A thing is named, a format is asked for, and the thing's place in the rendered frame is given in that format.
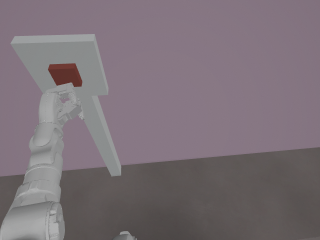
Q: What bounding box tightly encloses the left robot upper arm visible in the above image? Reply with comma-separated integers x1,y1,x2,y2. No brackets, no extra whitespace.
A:
2,200,65,240

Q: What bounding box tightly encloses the panel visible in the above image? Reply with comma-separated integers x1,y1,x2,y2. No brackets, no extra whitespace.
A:
10,34,121,177

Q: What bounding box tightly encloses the left robot shin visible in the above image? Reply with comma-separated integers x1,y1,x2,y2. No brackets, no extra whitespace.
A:
119,231,131,235

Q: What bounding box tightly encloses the robot left forearm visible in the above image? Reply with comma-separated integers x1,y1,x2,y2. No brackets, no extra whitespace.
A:
0,122,64,240

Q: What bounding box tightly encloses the button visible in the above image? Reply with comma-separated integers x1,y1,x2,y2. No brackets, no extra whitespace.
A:
48,63,83,87

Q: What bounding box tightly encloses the left robot hand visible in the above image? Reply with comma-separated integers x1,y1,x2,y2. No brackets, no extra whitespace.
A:
38,82,85,129

